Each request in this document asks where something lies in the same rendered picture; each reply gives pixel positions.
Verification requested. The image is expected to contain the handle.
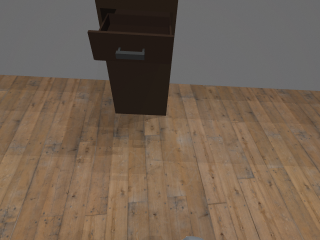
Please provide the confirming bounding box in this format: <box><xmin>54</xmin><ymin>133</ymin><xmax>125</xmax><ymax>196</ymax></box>
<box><xmin>115</xmin><ymin>47</ymin><xmax>145</xmax><ymax>60</ymax></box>

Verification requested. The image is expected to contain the cabinet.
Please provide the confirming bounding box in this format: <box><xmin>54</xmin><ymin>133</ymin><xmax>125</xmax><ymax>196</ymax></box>
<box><xmin>95</xmin><ymin>0</ymin><xmax>178</xmax><ymax>116</ymax></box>

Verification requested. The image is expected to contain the drawer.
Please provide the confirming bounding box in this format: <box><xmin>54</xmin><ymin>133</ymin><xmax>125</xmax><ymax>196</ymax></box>
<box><xmin>87</xmin><ymin>13</ymin><xmax>174</xmax><ymax>64</ymax></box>

